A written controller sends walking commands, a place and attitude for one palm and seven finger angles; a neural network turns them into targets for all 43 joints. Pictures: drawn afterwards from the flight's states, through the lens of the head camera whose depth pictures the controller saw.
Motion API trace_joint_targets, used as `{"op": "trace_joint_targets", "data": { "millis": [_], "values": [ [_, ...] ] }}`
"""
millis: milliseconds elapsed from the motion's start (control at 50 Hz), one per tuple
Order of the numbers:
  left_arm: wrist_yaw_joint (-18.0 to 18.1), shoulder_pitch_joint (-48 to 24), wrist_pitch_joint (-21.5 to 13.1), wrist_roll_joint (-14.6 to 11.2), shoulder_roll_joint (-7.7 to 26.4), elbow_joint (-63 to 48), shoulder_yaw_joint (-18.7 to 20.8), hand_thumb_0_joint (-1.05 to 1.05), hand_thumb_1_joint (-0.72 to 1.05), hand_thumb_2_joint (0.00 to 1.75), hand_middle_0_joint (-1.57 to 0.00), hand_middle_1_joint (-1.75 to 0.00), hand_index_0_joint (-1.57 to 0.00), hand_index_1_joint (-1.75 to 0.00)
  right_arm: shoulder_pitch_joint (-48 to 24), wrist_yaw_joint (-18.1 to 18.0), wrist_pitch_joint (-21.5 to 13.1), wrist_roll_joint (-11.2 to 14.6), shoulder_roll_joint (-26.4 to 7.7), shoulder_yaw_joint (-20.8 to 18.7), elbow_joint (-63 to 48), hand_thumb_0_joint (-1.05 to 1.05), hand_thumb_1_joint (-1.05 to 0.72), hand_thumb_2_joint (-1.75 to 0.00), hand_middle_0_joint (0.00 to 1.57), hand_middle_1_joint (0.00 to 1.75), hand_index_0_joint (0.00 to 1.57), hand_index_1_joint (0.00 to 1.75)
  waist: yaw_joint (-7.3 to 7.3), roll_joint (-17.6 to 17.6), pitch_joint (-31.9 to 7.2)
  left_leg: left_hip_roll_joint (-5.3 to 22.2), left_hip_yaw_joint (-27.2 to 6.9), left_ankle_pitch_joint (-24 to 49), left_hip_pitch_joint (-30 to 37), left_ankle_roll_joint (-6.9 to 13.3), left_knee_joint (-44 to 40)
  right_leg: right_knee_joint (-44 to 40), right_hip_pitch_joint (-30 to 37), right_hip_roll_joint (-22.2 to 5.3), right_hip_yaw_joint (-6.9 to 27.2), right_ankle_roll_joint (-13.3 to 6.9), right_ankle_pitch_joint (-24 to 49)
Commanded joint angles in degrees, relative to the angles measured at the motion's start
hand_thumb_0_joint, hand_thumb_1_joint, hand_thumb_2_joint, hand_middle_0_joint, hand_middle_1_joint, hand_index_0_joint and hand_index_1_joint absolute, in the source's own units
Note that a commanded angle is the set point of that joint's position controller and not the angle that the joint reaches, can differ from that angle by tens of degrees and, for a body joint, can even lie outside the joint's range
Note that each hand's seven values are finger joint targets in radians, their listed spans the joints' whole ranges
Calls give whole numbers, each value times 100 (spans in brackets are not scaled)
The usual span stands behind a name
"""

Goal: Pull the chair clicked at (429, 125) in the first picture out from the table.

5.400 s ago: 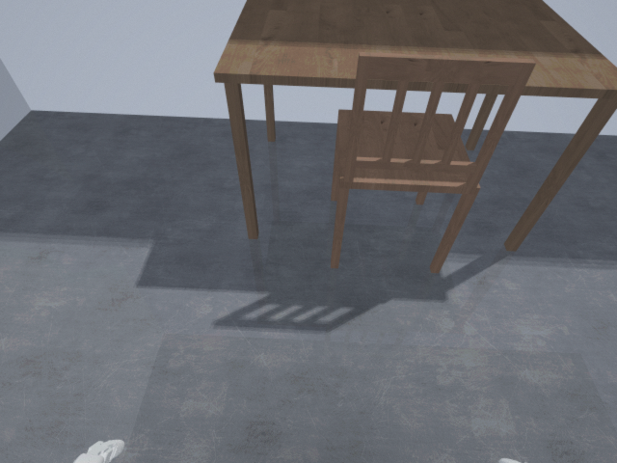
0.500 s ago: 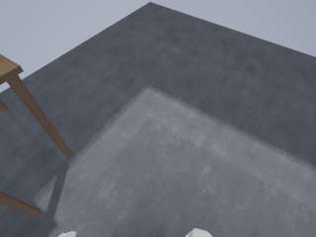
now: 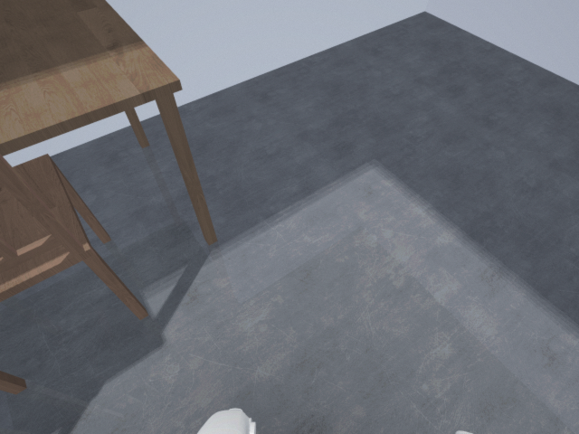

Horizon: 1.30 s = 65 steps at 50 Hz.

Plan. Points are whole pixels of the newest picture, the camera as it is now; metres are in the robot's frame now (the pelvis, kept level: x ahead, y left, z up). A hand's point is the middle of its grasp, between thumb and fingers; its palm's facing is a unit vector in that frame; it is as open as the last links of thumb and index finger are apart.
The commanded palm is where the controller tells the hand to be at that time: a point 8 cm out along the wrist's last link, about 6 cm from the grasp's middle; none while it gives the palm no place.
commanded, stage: turn to face it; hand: left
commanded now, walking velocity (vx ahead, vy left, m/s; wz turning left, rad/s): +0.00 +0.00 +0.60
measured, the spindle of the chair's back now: out of the picture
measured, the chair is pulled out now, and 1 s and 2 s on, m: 0.00 0.00 0.00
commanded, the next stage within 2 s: take the last steps up to it in 0.98 s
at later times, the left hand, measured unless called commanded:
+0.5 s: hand out of the picture +0.08 +0.29 -0.15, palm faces +0.29 -0.93 -0.23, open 7.4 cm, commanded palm none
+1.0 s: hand out of the picture -0.03 +0.21 -0.14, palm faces +0.54 -0.79 -0.30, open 7.4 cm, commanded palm none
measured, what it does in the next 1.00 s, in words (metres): steps on the spot, turning left: left foot, then right foot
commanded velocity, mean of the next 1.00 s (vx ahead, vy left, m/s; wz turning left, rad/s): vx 0.00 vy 0.00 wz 0.50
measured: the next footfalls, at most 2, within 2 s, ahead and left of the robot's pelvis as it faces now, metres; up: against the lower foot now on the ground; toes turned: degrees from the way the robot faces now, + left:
left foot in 0.08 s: +0.04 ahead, +0.12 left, +0.00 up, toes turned +9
right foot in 0.76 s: +0.08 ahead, -0.09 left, +0.00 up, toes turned +27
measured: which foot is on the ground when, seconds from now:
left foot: up 0.00-0.06, down 0.08-0.76, up 0.78-1.00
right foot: down 0.00-0.08, up 0.10-0.74, down 0.76-1.00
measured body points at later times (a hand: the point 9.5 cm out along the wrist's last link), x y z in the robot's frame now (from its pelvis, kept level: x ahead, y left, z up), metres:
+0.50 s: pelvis +0.01 +0.06 +0.01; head +0.03 +0.09 +0.46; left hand +0.06 +0.34 -0.14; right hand +0.12 -0.18 -0.12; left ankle +0.00 +0.12 -0.74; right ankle +0.05 -0.12 -0.66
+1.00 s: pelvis +0.01 +0.00 +0.01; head +0.05 -0.02 +0.46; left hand -0.06 +0.25 -0.11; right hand +0.20 -0.21 -0.15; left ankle -0.09 +0.13 -0.64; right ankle +0.04 -0.11 -0.74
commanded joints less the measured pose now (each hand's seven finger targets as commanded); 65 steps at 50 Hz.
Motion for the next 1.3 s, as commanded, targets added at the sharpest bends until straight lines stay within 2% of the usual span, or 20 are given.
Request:
{"op": "trace_joint_targets", "data": {
  "millis": [0,40,60,80,100,160,220,500,680,720,740,760,780,860,1060,1120,1180,1200,1240,1280],
  "values": [
    [77,256,-34,1,1433,-290,431,0,90,90,-20,-30,-20,-30,-274,1,-272,36,-270,10,-646,0,-90,-90,20,30,20,30,163,-1324,-848,-207,436,212,331,129,-1370,-220,799,-1194,550,-667,3441],
    [38,192,-16,-92,1355,-318,435,0,90,90,-20,-30,-20,-30,465,-21,-361,-3,-699,-103,-486,0,-90,-90,20,30,20,30,-275,-505,-1340,-41,86,1748,2002,324,-2722,1257,-43,-981,207,-220,2861],
    [-23,69,-16,-143,955,-562,364,0,90,90,-20,-30,-20,-30,959,-73,-430,-26,-1445,-301,-425,0,-90,-90,20,30,20,30,-585,1496,-1662,1603,-2075,4040,3277,1059,-2851,2690,-1927,-84,88,291,-507],
    [9,-353,25,-101,806,-771,245,0,90,90,-20,-30,-20,-30,1427,-121,-395,81,-1734,-341,-273,0,-90,-90,20,30,20,30,-744,1786,-1818,2185,-2555,5941,3337,1586,-2738,3456,-2468,168,770,354,-1978],
    [46,-420,75,-80,917,-725,278,0,90,90,-20,-30,-20,-30,1336,-159,-377,63,-1541,-287,-219,0,-90,-90,20,30,20,30,-650,1225,-1700,2146,-2223,5748,3145,1700,-2695,3763,-2547,34,1125,286,-1794],
    [9,-461,101,-88,939,-444,336,0,90,90,-20,-30,-20,-30,384,-266,-410,16,-1027,-123,-456,0,-90,-90,20,30,20,30,-275,1091,-893,1232,-1618,4698,2020,1366,-2895,3984,-2375,97,1357,338,-662],
    [-28,-179,117,-73,910,-276,345,0,90,90,-20,-30,-20,-30,306,-262,-466,29,-879,-67,-488,0,-90,-90,20,30,20,30,-106,843,-914,908,-1403,4281,1899,1192,-3054,3817,-2166,236,1307,399,-148],
    [69,-1212,100,-130,823,-710,284,0,90,90,-20,-30,-20,-30,1019,-277,-399,-39,-887,-164,-234,0,-90,-90,20,30,20,30,-385,710,-794,883,-3010,3302,1885,1534,-3130,2283,-1984,633,1606,373,-511],
    [144,-638,29,-198,803,-652,257,0,90,90,-20,-30,-20,-30,804,-256,-307,-16,-822,-196,-272,0,-90,-90,20,30,20,30,-126,805,-1066,420,-3312,3336,1147,1255,-2757,166,-183,1073,1526,120,44],
    [182,-341,-42,-189,1016,-561,307,0,90,90,-20,-30,-20,-30,851,-220,-295,75,-544,-158,-273,0,-90,-90,20,30,20,30,12,194,-1167,74,-2905,1643,17,799,-2278,-1190,1329,467,1990,-36,841],
    [217,-323,-76,-103,1443,-597,393,0,90,90,-20,-30,-20,-30,960,-218,-306,122,-198,-114,-349,0,-90,-90,20,30,20,30,20,-1275,-1163,-616,-1749,-154,-1086,347,-1104,-1583,1964,-1043,3423,-553,811],
    [194,-307,-44,-67,1591,-651,390,0,90,90,-20,-30,-20,-30,867,-248,-307,19,-441,-173,-452,0,-90,-90,20,30,20,30,46,-1272,-1011,-861,-1058,-983,-1038,182,162,-1613,1033,-1914,3861,-1168,1199],
    [195,-550,-18,-79,1449,-728,350,0,90,90,-20,-30,-20,-30,846,-225,-272,-22,-521,-215,-452,0,-90,-90,20,30,20,30,-82,-608,-747,-676,-1134,-756,-783,209,966,-1591,332,-1757,3345,-1338,1216],
    [128,-650,-143,-121,882,-579,220,0,90,90,-20,-30,-20,-30,875,-112,-161,-33,-342,-142,-169,0,-90,-90,20,30,20,30,-288,-848,-327,-329,-746,236,-895,40,1865,-1226,244,-669,1848,-925,2687],
    [117,670,-138,7,1156,-25,269,0,90,90,-20,-30,-20,-30,-282,-115,-172,37,-117,89,-308,0,-90,-90,20,30,20,30,213,-1253,-490,-316,-178,-120,-268,40,-28,-788,824,-700,1491,-983,4266],
    [95,815,-156,13,1260,121,323,0,90,90,-20,-30,-20,-30,-371,-86,-253,51,-114,167,-335,0,-90,-90,20,30,20,30,303,-1357,-646,-351,-42,-141,152,164,-715,-940,918,-908,1641,-960,3404],
    [47,659,-178,0,1310,234,364,0,90,90,-20,-30,-20,-30,19,-74,-400,23,-199,179,-230,0,-90,-90,20,30,20,30,52,-1075,-723,-392,129,308,1288,312,-2181,-649,351,-930,1518,-771,1850],
    [23,485,-163,-48,1218,222,355,0,90,90,-20,-30,-20,-30,508,-91,-481,7,-363,142,-89,0,-90,-90,20,30,20,30,-228,-587,-870,-310,15,705,2237,407,-3006,40,-268,-678,1168,-547,1297],
    [-46,158,-136,-55,564,-105,166,0,90,90,-20,-30,-20,-30,1569,-181,-512,-34,-1364,-95,175,0,-90,-90,20,30,20,30,-657,2064,-934,1848,-2831,1763,3530,1397,-3630,2726,-2784,572,548,-4,-1785],
    [-26,-24,-83,-4,771,24,202,0,90,90,-20,-30,-20,-30,1353,-262,-501,-20,-970,58,140,0,-90,-90,20,30,20,30,-548,1340,-585,1645,-2426,1220,2702,1559,-3839,3458,-2847,265,1217,-173,-1324]
  ]
}}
